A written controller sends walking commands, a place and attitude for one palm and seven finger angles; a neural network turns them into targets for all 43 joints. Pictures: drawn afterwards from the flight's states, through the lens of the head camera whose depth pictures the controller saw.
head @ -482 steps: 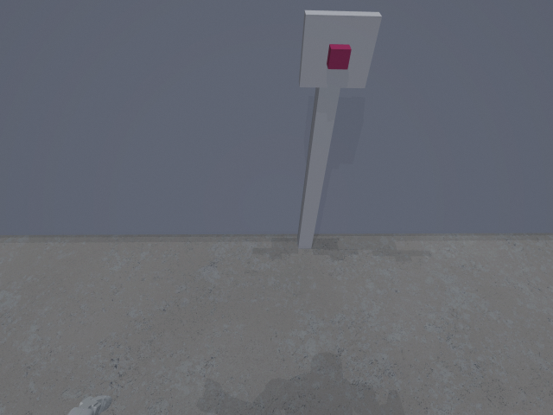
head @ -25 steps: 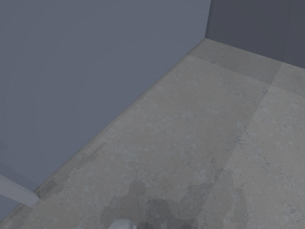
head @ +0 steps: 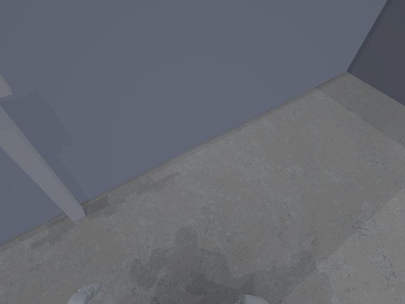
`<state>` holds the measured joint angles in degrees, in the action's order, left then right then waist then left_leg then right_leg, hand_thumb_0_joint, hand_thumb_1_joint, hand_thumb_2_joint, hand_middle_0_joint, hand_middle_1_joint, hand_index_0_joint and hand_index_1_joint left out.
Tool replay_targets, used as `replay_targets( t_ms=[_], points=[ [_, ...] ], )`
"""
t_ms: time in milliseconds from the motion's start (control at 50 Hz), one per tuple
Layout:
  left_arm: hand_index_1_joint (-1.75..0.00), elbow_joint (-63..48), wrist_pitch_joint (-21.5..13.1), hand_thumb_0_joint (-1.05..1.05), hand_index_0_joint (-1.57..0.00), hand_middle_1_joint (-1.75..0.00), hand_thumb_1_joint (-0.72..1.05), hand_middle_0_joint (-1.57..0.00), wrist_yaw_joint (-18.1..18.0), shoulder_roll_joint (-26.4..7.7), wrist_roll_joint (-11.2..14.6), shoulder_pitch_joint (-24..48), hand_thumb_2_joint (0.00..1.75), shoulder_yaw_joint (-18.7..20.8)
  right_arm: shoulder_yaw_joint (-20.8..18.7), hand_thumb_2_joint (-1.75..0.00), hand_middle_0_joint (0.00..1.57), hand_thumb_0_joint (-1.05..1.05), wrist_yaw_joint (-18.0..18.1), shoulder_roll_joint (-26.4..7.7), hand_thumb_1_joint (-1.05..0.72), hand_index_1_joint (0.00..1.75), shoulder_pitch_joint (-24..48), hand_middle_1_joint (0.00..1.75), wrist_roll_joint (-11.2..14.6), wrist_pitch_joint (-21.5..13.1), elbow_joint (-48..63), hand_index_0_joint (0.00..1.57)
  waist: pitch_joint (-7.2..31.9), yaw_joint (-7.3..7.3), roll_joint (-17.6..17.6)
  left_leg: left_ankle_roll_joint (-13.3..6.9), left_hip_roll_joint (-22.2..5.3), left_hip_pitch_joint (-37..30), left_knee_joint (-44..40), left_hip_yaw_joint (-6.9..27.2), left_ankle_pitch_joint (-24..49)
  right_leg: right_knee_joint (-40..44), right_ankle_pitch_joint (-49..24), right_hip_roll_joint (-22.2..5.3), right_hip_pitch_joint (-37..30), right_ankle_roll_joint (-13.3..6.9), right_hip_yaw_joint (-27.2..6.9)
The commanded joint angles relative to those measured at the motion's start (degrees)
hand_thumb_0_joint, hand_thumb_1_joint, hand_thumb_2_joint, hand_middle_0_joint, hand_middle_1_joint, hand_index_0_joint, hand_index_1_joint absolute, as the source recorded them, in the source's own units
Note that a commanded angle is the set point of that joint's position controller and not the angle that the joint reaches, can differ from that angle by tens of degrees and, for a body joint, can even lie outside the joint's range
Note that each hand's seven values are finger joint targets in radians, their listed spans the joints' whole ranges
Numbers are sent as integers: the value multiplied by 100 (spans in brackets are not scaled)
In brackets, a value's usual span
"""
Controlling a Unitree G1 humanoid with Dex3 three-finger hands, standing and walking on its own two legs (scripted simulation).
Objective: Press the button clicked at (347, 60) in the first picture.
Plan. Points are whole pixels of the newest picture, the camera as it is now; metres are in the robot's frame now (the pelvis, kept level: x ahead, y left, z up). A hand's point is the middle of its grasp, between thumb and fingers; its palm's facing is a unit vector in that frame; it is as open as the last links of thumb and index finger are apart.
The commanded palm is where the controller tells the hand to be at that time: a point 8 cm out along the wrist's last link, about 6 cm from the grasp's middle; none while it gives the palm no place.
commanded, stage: turn to face it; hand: left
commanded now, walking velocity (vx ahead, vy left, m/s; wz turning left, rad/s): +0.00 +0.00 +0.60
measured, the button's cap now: out of the picture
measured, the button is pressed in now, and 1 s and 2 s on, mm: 0 0 0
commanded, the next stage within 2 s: take the last steps up to it in 1.06 s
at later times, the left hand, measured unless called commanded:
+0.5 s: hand out of the picture -0.02 +0.19 -0.16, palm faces +0.33 -0.90 -0.27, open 7.4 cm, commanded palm none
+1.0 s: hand out of the picture -0.02 +0.21 -0.15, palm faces +0.53 -0.80 -0.27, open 7.4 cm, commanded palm none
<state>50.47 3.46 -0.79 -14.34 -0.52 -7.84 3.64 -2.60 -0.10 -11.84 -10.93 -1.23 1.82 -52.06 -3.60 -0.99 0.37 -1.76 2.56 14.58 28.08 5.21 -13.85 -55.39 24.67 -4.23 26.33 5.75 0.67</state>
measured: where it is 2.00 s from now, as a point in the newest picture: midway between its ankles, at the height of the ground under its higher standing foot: outside the picture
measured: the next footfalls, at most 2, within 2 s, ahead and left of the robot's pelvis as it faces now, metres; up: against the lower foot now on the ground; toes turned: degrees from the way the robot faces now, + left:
right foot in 0.14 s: +0.05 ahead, -0.14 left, +0.00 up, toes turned +3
left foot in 0.58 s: -0.02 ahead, +0.11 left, +0.00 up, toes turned +27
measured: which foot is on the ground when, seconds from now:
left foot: down 0.00-0.14, up 0.16-0.56, down 0.58-1.00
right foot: up 0.00-0.12, down 0.14-0.56, up 0.58-1.00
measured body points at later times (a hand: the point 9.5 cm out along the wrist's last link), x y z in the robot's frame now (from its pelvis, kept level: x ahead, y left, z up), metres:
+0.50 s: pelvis -0.01 -0.03 +0.00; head +0.03 -0.02 +0.44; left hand -0.03 +0.23 -0.14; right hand +0.14 -0.26 -0.15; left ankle -0.06 +0.11 -0.70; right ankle +0.01 -0.15 -0.74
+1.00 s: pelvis -0.01 -0.02 +0.00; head +0.02 -0.01 +0.45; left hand -0.05 +0.26 -0.13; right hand +0.17 -0.19 -0.16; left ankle -0.06 +0.10 -0.74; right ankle +0.06 -0.12 -0.71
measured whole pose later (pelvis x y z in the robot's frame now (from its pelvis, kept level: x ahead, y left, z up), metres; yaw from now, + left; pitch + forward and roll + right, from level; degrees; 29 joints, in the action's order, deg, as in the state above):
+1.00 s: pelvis -0.01 -0.02 +0.00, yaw +32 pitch +0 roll +1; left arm 52.0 3.0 -1.0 -12.3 -0.3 -9.3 2.9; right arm -2.3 0.3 -10.8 -12.1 -1.5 2.0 -53.8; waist -2.6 -1.2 -0.8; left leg -0.5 2.3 14.2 28.4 3.8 -13.9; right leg -45.3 23.9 -3.1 20.9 4.5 2.4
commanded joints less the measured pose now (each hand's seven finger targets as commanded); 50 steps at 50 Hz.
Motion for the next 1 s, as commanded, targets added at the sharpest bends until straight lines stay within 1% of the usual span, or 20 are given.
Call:
replay_targets(
  t_ms=[0, 60, 80, 100, 120, 140, 180, 220, 280, 440, 500, 520, 540, 560, 580, 620, 680, 880, 940, 980],
  points=[
    [-30, -560, -210, 0, -20, -30, 90, -20, -45, -391, 33, 64, 90, 79, -402, -90, 20, 0, 66, -1334, -90, 30, -100, 30, -37, -48, 385, 20, 596, -66, -1013, -810, -1391, -404, -504, 1628, 2642, 1004, 39, 202, -383, -49, 5],
    [-30, -483, -295, 0, -20, -30, 90, -20, -64, -452, 58, -381, 90, 106, -427, -90, 20, 0, 49, -1299, -90, 30, 57, 30, -7, -26, 439, 20, 704, 161, -879, -581, -1119, 143, -123, 1735, 2436, 2377, -790, 349, -1443, -111, 101],
    [-30, -422, -348, 0, -20, -30, 90, -20, -84, -573, 45, -653, 90, 150, -422, -90, 20, 0, 37, -1174, -90, 30, 94, 30, 32, -28, 473, 20, 794, 315, -641, -344, -887, 631, 206, 1587, 1719, 3199, -1352, 126, -2183, -134, -30],
    [-30, -417, -424, 0, -20, -30, 90, -20, -130, -1049, -43, -829, 90, 237, -365, -90, 20, 0, -2, -779, -90, 30, -69, 30, 94, -44, 512, 20, 1049, 373, 690, 97, -280, 1573, 1210, 914, 98, 3869, -1466, -1077, -3174, -462, -1133],
    [-30, -461, -411, 0, -20, -30, 90, -20, -147, -1449, -91, -857, 90, 287, -354, -90, 20, 0, 5, -652, -90, 30, -27, 30, 68, -38, 660, 20, 873, 406, 1749, 455, 345, 2167, 2588, -22, -2079, 4007, -2171, -2469, -2827, -1162, -2443],
    [-30, -526, -362, 0, -20, -30, 90, -20, -160, -1357, -55, -701, 90, 252, -431, -90, 20, 0, 4, -931, -90, 30, 17, 30, 29, 18, 647, 20, 684, 331, 1100, 408, -2, 1900, 3530, 201, -2045, 3986, -2124, -2586, -2030, -1485, -2113],
    [-30, -636, -370, 0, -20, -30, 90, -20, -155, -910, -40, -19, 90, 168, -455, -90, 20, 0, -71, -868, -90, 30, -126, 30, -16, 144, 354, 20, 187, 12, 1001, 430, -214, 1873, 4266, 112, -1268, 4117, -1092, -1804, -1363, -1255, -1291],
    [-30, -678, -387, 0, -20, -30, 90, -20, -119, -658, -47, 164, 90, 79, -425, -90, 20, 0, -146, -815, -90, 30, -241, 30, -34, 172, 252, 20, 28, -97, 1031, 520, -312, 1855, 4495, -148, -729, 3945, -1472, -1376, -1263, -1076, -430],
    [-30, -560, -398, 0, -20, -30, 90, -20, -132, -689, -73, -180, 90, 89, -376, -90, 20, 0, -174, -721, -90, 30, -112, 30, -4, 187, 248, 20, 121, 33, 1021, 623, -386, 1830, 4040, -389, -659, 3815, -1990, -1362, -1654, -1075, 19],
    [-30, -253, -328, 0, -20, -30, 90, -20, -105, -1036, -142, -775, 90, 232, -225, -90, 20, 0, -176, -547, -90, 30, 512, 30, 67, 75, 432, 20, 421, 398, 1238, 575, -420, 1085, 1748, -1020, -1234, 3163, -3356, -1746, -2234, -1244, 467],
    [-30, -193, -288, 0, -20, -30, 90, -20, -79, -1079, -93, -750, 90, 267, -224, -90, 20, 0, -136, -654, -90, 30, 79, 30, 61, -17, 357, 20, 792, 182, 1075, 454, -300, 209, 381, -1184, -380, 2361, -3632, -1667, -2167, -922, 861],
    [-30, -214, -258, 0, -20, -30, 90, -20, -66, -1016, -34, -690, 90, 255, -284, -90, 20, 0, -141, -874, -90, 30, -315, 30, 52, -71, 254, 20, 1008, -69, 538, 369, -431, -690, -410, -942, 565, 1603, -3092, -1539, -1614, -654, 1038],
    [-30, -380, -224, 0, -20, -30, 90, -20, -36, -628, 14, -720, 90, 200, -442, -90, 20, 0, -110, -1534, -90, 30, -652, 30, 22, -135, 234, 20, 1222, -246, -1280, -132, -1769, -1795, -741, 865, 2309, 270, -644, -774, -75, -194, 1180],
    [-30, -601, -193, 0, -20, -30, 90, -20, -43, -341, -6, -364, 90, 61, -524, -90, 20, 0, -39, -1941, -90, 30, -1051, 30, 64, -115, 121, 20, 1286, -436, -1994, -790, -2678, -1929, -662, 1893, 4635, -582, 1629, -313, 810, 7, 680],
    [-30, -610, -151, 0, -20, -30, 90, -20, -68, -517, -36, -178, 90, 79, -483, -90, 20, 0, -10, -1855, -90, 30, -1108, 30, 33, -76, 32, 20, 1206, -448, -1268, -1079, -2773, -1660, -504, 1473, 4211, -1072, 1389, -436, 683, -122, 292],
    [-30, -397, -142, 0, -20, -30, 90, -20, -58, -446, -37, -82, 90, 133, -384, -90, 20, 0, 100, -1475, -90, 30, -519, 30, -7, -111, 151, 20, 774, -260, -1406, -870, -2091, -1174, -592, 1087, 3360, -1320, 599, -419, 887, -104, 98],
    [-30, -167, -162, 0, -20, -30, 90, -20, 11, -474, -34, -337, 90, 129, -247, -90, 20, 0, 120, -1168, -90, 30, -62, 30, 4, -156, 271, 20, 460, 0, -1009, -624, -1588, -762, -650, 512, 3459, -1289, -88, -302, 582, -47, 117],
    [-30, -271, -149, 0, -20, -30, 90, -20, -40, -286, 0, -120, 90, 44, -273, -90, 20, 0, 109, -1114, -90, 30, -264, 30, -29, -108, 191, 20, 443, -78, -909, -864, -1618, -625, -800, 1058, 2397, 350, 61, -18, -19, -53, 116],
    [-30, -203, -211, 0, -20, -30, 90, -20, -56, -228, 28, -318, 90, 26, -273, -90, 20, 0, 100, -1088, -90, 30, -156, 30, -41, -76, 171, 20, 421, 6, -1056, -811, -1523, -286, -653, 1195, 2470, 1247, -36, 171, -667, -143, 195],
    [-30, -82, -285, 0, -20, -30, 90, -20, -71, -225, 42, -725, 90, 42, -275, -90, 20, 0, 96, -1031, -90, 30, -68, 30, -14, -68, 173, 20, 563, 206, -839, -623, -1343, 70, -305, 1137, 2230, 2348, -864, 238, -1479, -184, 240]
  ],
)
